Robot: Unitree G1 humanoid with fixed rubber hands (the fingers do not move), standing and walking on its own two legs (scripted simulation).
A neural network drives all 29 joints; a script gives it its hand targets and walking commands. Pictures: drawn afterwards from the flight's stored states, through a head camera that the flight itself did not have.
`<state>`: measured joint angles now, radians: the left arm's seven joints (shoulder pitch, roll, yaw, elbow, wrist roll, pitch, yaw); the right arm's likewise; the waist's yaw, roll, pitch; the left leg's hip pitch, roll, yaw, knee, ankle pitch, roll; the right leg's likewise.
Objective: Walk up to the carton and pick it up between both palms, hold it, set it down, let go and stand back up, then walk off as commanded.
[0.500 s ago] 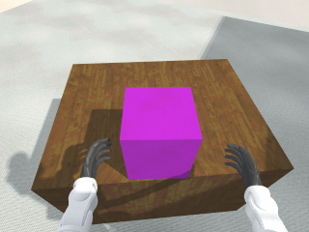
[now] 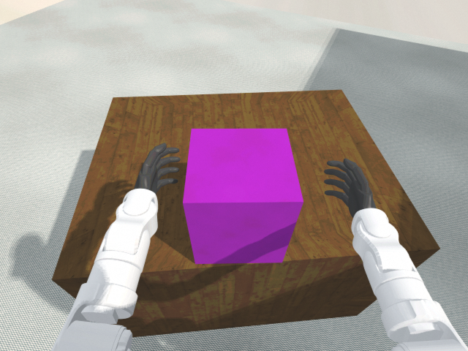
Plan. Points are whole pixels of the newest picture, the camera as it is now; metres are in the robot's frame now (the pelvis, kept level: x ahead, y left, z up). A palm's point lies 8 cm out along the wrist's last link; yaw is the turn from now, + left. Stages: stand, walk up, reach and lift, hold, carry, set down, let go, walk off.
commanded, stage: reach and lift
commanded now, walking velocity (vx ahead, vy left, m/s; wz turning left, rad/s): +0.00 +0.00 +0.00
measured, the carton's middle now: (239, 199) +0.44 +0.02 -0.05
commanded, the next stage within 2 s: none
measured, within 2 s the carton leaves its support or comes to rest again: neither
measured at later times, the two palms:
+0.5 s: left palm (158, 144) +0.44 +0.17 +0.11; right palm (348, 158) +0.43 -0.18 +0.10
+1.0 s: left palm (156, 183) +0.43 +0.19 +0.02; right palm (338, 185) +0.42 -0.19 +0.02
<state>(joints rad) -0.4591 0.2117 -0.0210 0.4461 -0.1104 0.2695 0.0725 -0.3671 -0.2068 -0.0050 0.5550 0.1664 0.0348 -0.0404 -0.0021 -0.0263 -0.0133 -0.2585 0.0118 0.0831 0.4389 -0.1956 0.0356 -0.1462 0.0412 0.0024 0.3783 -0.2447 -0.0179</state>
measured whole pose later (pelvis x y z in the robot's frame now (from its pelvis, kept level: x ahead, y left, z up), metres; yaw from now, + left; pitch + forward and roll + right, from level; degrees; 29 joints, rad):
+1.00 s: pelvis +0.00 -0.01 -0.02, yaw +0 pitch +21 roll +0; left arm -0.93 0.26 -0.01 1.41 -0.11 -0.35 0.04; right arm -0.87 -0.21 -0.01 1.30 0.18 -0.28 -0.08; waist 0.00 -0.03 -0.20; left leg -0.71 0.02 0.08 0.53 -0.18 0.03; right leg -0.64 0.04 0.00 0.55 -0.27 -0.03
